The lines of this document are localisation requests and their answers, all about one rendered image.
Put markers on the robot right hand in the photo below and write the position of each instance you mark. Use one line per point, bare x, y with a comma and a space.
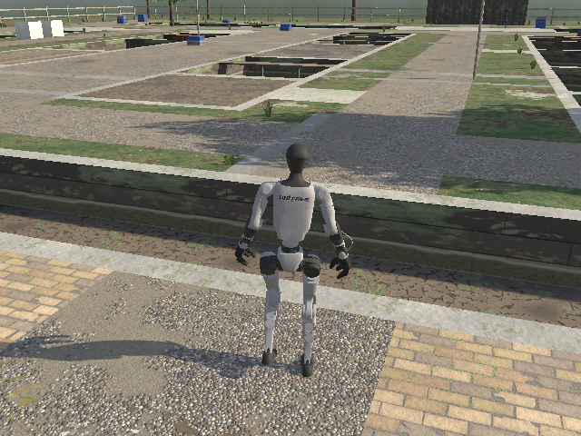
344, 264

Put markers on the left robot forearm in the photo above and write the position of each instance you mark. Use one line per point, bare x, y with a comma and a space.
247, 236

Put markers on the robot left shin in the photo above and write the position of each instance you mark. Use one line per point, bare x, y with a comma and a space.
270, 322

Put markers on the right robot thigh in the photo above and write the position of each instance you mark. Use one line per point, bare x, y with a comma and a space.
310, 277

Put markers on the robot left upper arm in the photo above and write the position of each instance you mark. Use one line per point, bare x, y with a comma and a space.
265, 190

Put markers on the robot right upper arm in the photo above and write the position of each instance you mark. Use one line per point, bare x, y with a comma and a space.
323, 194

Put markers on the right robot forearm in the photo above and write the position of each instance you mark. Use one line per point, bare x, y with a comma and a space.
338, 243

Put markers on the robot left hand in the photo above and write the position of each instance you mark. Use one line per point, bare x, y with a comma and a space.
247, 252

